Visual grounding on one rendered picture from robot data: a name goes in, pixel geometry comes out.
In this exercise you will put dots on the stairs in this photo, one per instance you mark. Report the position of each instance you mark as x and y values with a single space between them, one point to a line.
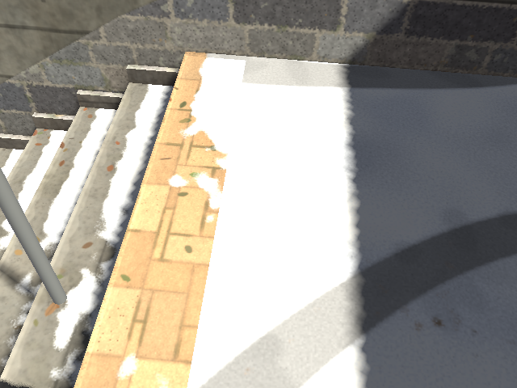
77 189

